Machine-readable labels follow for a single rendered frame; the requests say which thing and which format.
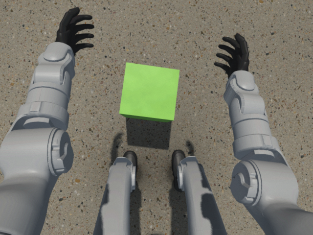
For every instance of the left robot hand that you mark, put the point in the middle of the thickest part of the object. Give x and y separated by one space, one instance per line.
67 30

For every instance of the right robot upper arm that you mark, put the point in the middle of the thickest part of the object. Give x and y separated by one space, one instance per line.
269 191

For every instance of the right robot forearm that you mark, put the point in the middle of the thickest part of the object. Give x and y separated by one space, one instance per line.
252 135

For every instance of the robot right foot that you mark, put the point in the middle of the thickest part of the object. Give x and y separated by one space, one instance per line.
177 156

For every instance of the robot left foot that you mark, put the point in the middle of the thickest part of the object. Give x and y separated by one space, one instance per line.
132 157

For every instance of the left robot upper arm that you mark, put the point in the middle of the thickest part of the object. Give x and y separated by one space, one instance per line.
32 161

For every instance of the left robot forearm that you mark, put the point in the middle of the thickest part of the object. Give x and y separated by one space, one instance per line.
49 91

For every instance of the right robot hand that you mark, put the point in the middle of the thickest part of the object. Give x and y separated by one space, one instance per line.
239 60

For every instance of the carton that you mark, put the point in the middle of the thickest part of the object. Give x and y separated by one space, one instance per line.
149 92

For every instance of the robot foot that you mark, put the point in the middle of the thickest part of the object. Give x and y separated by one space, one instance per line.
177 156
132 157

